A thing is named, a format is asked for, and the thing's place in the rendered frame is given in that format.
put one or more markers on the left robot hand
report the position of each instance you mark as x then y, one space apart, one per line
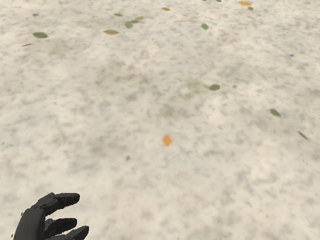
32 225

